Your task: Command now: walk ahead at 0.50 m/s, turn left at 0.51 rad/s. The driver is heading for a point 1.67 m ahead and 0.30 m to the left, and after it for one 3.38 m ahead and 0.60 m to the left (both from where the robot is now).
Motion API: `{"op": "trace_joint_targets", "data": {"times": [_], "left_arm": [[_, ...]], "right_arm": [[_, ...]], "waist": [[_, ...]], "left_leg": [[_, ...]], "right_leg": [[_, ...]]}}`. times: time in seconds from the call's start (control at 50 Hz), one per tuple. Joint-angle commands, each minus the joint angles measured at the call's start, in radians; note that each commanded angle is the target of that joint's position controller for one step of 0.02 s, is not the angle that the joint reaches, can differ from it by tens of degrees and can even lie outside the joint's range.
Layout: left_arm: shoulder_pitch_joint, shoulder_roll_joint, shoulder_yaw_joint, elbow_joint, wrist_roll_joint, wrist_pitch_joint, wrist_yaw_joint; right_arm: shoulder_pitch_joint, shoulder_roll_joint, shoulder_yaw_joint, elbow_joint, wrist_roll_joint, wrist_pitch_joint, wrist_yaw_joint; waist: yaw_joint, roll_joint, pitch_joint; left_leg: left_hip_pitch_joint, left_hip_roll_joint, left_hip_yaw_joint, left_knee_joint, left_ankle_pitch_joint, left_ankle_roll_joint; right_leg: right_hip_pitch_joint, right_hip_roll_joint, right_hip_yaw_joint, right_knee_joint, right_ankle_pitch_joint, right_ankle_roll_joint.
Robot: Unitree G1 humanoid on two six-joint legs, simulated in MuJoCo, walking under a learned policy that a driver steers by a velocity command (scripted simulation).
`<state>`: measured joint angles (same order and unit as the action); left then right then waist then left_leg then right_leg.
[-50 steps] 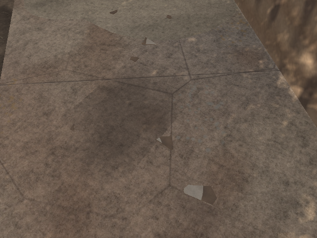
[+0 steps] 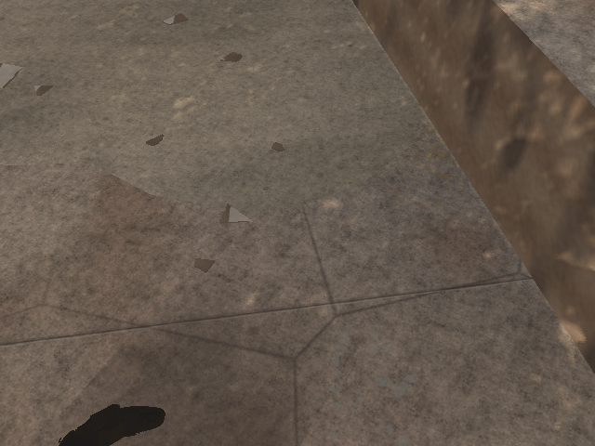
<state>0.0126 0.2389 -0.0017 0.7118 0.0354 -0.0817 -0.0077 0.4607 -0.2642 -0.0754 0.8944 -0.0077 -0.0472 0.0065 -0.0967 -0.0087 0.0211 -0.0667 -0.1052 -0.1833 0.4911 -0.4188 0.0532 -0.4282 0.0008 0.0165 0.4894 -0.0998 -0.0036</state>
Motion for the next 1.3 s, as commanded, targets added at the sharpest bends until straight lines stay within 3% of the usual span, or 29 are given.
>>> {"op": "trace_joint_targets", "data": {"times": [0.02, 0.04, 0.06, 0.1, 0.14, 0.18, 0.28, 0.4, 0.46, 0.5, 0.52, 0.54, 0.56, 0.58, 0.6, 0.64, 0.7, 0.76, 0.9, 0.98, 1.0, 1.02, 1.04, 1.06, 1.08, 1.1, 1.14, 1.24, 1.3], "left_arm": [[0.357, 0.322, 0.096, 0.016, 0.024, -0.002, 0.033], [0.304, 0.236, 0.086, 0.009, 0.013, 0.011, 0.028], [0.247, 0.147, 0.064, -0.006, 0.003, 0.011, 0.023], [0.22, 0.102, 0.051, 0.006, 0.001, 0.001, 0.021], [0.246, 0.103, 0.053, 0.027, -0.008, -0.016, 0.019], [0.275, 0.113, 0.059, 0.045, -0.018, -0.028, 0.016], [0.329, 0.119, 0.067, 0.081, -0.016, -0.027, 0.013], [0.391, 0.155, 0.078, 0.123, -0.016, -0.015, 0.019], [0.411, 0.187, 0.084, 0.144, -0.013, 0.005, 0.028], [0.427, 0.21, 0.085, 0.157, -0.015, 0.021, 0.031], [0.414, 0.199, 0.079, 0.146, -0.016, 0.025, 0.029], [0.448, 0.092, 0.051, 0.086, -0.032, 0.02, 0.014], [0.41, 0.126, 0.062, 0.053, -0.025, 0.015, 0.007], [0.301, 0.156, 0.07, 0.039, -0.021, 0.016, 0.005], [0.287, 0.127, 0.058, 0.037, -0.032, 0.005, 0.002], [0.346, 0.107, 0.055, 0.078, -0.013, 0.022, 0.003], [0.411, 0.085, 0.056, 0.113, -0.003, 0.061, -0.001], [0.357, 0.068, 0.055, 0.111, -0.006, 0.07, -0.003], [0.208, 0.055, 0.042, 0.097, -0.013, 0.067, 0.015], [0.284, 0.061, 0.045, 0.14, -0.009, 0.05, 0.033], [0.344, 0.07, 0.047, 0.163, -0.005, 0.035, 0.039], [0.404, 0.144, 0.061, 0.178, -0.001, 0.022, 0.045], [0.393, 0.155, 0.062, 0.184, -0.022, 0.034, 0.045], [0.374, 0.092, 0.041, 0.178, -0.033, 0.041, 0.035], [0.32, 0.084, 0.034, 0.176, -0.026, 0.043, 0.031], [0.271, 0.074, 0.028, 0.172, -0.017, 0.049, 0.034], [0.196, 0.068, 0.022, 0.176, -0.016, 0.059, 0.048], [0.188, 0.094, 0.028, 0.217, -0.03, 0.074, 0.042], [0.213, 0.08, 0.034, 0.236, -0.037, 0.087, 0.033]], "right_arm": [[0.016, -0.036, -0.005, -0.145, 0.032, -0.019, 0.0], [0.019, -0.109, -0.015, -0.106, 0.001, 0.002, -0.008], [-0.038, -0.113, -0.017, -0.101, -0.01, 0.007, 0.002], [-0.094, -0.085, -0.015, -0.111, -0.021, 0.018, 0.02], [-0.106, -0.078, -0.013, -0.12, -0.029, 0.038, 0.035], [-0.157, -0.071, -0.01, -0.143, -0.027, 0.048, 0.045], [-0.316, -0.056, 0.004, -0.2, -0.027, 0.052, 0.063], [-0.489, -0.04, 0.027, -0.267, -0.03, 0.044, 0.082], [-0.473, -0.056, 0.021, -0.274, -0.038, 0.045, 0.071], [-0.304, -0.084, 0.003, -0.226, -0.048, 0.033, 0.055], [-0.129, -0.119, -0.016, -0.167, -0.057, 0.024, 0.04], [-0.05, -0.226, -0.043, -0.157, -0.063, 0.02, 0.021], [-0.038, -0.271, -0.052, -0.173, -0.023, 0.029, 0.013], [-0.07, -0.242, -0.046, -0.153, -0.009, 0.036, 0.003], [-0.122, -0.187, -0.031, -0.143, -0.007, 0.03, -0.003], [-0.211, -0.104, 0.0, -0.135, 0.0, 0.011, -0.006], [-0.213, -0.097, 0.01, -0.115, 0.003, -0.019, 0.003], [-0.184, -0.105, 0.013, -0.087, 0.0, -0.02, 0.0], [-0.118, -0.089, 0.028, -0.02, -0.006, -0.004, -0.019], [-0.145, -0.088, 0.032, 0.009, 0.0, 0.005, -0.033], [-0.154, -0.089, 0.033, 0.013, 0.008, 0.003, -0.035], [-0.107, -0.066, 0.042, 0.001, 0.006, -0.006, -0.036], [0.03, -0.009, 0.052, 0.046, 0.025, 0.01, -0.034], [-0.028, -0.047, 0.045, 0.058, 0.01, 0.035, -0.04], [-0.088, -0.057, 0.038, 0.051, -0.001, 0.048, -0.038], [-0.122, -0.048, 0.038, 0.055, -0.008, 0.057, -0.035], [-0.123, -0.02, 0.046, 0.072, -0.01, 0.074, -0.032], [-0.092, 0.01, 0.059, 0.146, -0.005, 0.082, -0.042], [-0.147, -0.037, 0.062, 0.141, -0.02, 0.066, -0.042]], "waist": [[0.162, -0.324, -0.285], [0.131, -0.17, -0.178], [0.124, -0.058, -0.079], [0.104, -0.076, -0.014], [0.093, -0.112, -0.018], [0.09, -0.094, -0.022], [0.111, -0.074, 0.021], [0.15, -0.074, 0.068], [0.131, -0.091, 0.038], [0.055, -0.091, -0.069], [-0.025, -0.04, -0.165], [-0.017, 0.163, -0.298], [-0.014, 0.19, -0.38], [-0.019, 0.058, -0.241], [0.02, 0.049, -0.121], [0.115, 0.025, -0.022], [0.158, 0.043, -0.048], [0.146, 0.067, -0.042], [0.079, 0.096, -0.028], [0.116, 0.077, -0.014], [0.151, 0.036, -0.038], [0.132, -0.061, -0.123], [0.092, -0.193, -0.214], [0.123, -0.167, -0.2], [0.111, -0.123, -0.118], [0.096, -0.081, -0.078], [0.054, -0.107, -0.025], [0.055, -0.09, -0.048], [0.099, -0.035, 0.05]], "left_leg": [[-0.532, -0.034, 0.089, 0.556, -0.152, 0.028], [-0.607, 0.063, 0.086, 0.672, -0.108, 0.036], [-0.6, 0.097, 0.082, 0.68, -0.011, 0.034], [-0.557, 0.146, 0.103, 0.634, 0.075, 0.01], [-0.542, 0.154, 0.121, 0.638, 0.119, -0.008], [-0.584, 0.161, 0.126, 0.639, 0.166, -0.019], [-0.671, 0.176, 0.157, 0.5, 0.309, -0.041], [-0.57, 0.16, 0.266, 0.205, 0.351, 0.013], [-0.465, 0.091, 0.327, 0.138, 0.216, 0.069], [-0.237, 0.014, 0.328, 0.072, 0.155, 0.122], [0.019, 0.033, 0.263, 0.007, 0.193, 0.157], [0.361, 0.339, -0.157, -0.024, 0.067, 0.25], [0.421, 0.508, -0.571, -0.183, 0.202, 0.332], [0.339, 0.461, -0.376, -0.184, 0.315, 0.298], [0.187, 0.421, -0.239, -0.193, 0.431, 0.27], [-0.021, 0.324, -0.044, -0.218, 0.755, 0.196], [-0.091, 0.283, 0.073, -0.221, 1.054, 0.179], [-0.075, 0.254, 0.131, -0.226, 1.096, 0.156], [0.022, 0.265, 0.143, -0.176, 1.068, 0.126], [0.041, 0.278, 0.099, -0.047, 1.047, 0.108], [0.005, 0.245, 0.108, 0.025, 0.957, 0.071], [-0.073, 0.186, 0.128, 0.132, 0.672, 0.034], [-0.147, 0.069, 0.17, 0.266, 0.116, 0.006], [-0.184, 0.045, 0.141, 0.334, -0.217, 0.008], [-0.211, 0.047, 0.12, 0.383, -0.248, 0.003], [-0.211, 0.061, 0.114, 0.389, -0.208, -0.007], [-0.149, 0.094, 0.126, 0.277, -0.102, -0.031], [-0.032, 0.089, 0.19, -0.016, 0.15, -0.05], [-0.102, 0.175, 0.076, -0.139, 0.14, -0.026]], "right_leg": [[0.68, -0.451, 0.675, -0.247, -0.417, -0.169], [0.575, -0.437, 0.68, -0.245, -0.508, -0.183], [0.467, -0.38, 0.535, -0.254, -0.443, -0.165], [0.356, -0.294, 0.293, -0.289, -0.167, -0.131], [0.335, -0.257, 0.175, -0.299, 0.007, -0.122], [0.355, -0.26, 0.107, -0.31, 0.119, -0.133], [0.385, -0.249, -0.04, -0.339, 0.204, -0.144], [0.442, -0.263, -0.167, -0.312, 0.286, -0.116], [0.514, -0.273, -0.228, -0.166, 0.642, -0.096], [0.493, -0.272, -0.249, 0.109, 0.815, -0.091], [0.349, -0.248, -0.266, 0.342, 0.647, -0.068], [-0.026, -0.156, -0.266, 0.688, 0.011, -0.021], [-0.217, -0.003, -0.112, 0.904, -0.44, 0.006], [-0.3, -0.066, -0.016, 0.912, -0.329, -0.004], [-0.279, -0.097, -0.018, 0.843, -0.259, -0.012], [-0.134, -0.132, -0.014, 0.698, -0.234, -0.002], [-0.032, -0.1, -0.035, 0.628, -0.205, 0.017], [-0.062, -0.084, -0.05, 0.522, -0.112, 0.024], [-0.019, -0.042, -0.064, 0.217, -0.007, -0.004], [0.122, -0.008, -0.059, 0.011, -0.035, -0.055], [0.252, -0.038, -0.025, -0.112, 0.183, -0.069], [0.429, -0.189, 0.106, -0.056, 0.639, -0.103], [0.51, -0.357, 0.269, -0.031, 0.899, -0.278], [0.44, -0.391, 0.338, -0.096, 0.778, -0.325], [0.354, -0.36, 0.308, -0.146, 0.59, -0.316], [0.289, -0.321, 0.268, -0.186, 0.415, -0.285], [0.172, -0.24, 0.171, -0.25, 0.188, -0.205], [0.15, -0.173, 0.118, -0.241, -0.129, -0.134], [0.089, -0.112, 0.107, -0.267, -0.345, -0.043]]}}
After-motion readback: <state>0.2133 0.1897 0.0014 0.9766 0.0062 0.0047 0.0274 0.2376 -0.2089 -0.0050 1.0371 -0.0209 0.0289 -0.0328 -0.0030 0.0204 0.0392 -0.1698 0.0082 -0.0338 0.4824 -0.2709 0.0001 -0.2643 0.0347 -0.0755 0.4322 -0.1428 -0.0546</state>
